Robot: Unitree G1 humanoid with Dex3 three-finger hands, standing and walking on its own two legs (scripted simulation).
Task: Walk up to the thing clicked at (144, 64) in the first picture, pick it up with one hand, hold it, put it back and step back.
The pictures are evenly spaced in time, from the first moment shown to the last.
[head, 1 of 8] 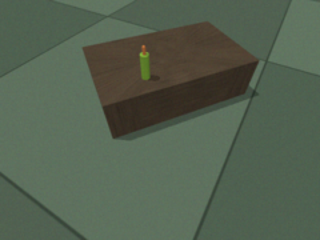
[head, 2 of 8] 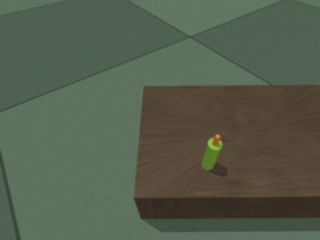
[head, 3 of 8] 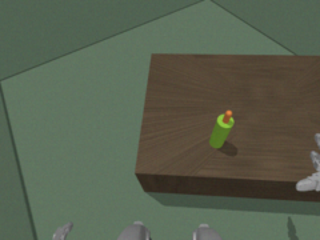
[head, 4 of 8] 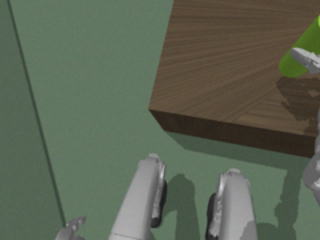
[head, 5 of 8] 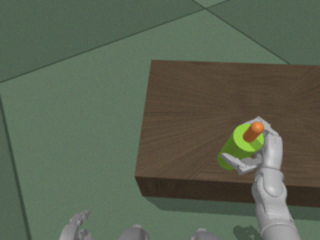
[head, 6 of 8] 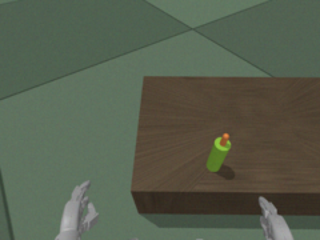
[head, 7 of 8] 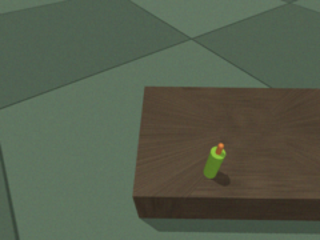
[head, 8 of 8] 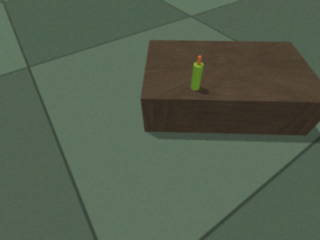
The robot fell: no
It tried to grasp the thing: yes
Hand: right
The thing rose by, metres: 0.29
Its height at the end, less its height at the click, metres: +0.00
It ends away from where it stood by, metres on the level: 0.04
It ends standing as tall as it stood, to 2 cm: yes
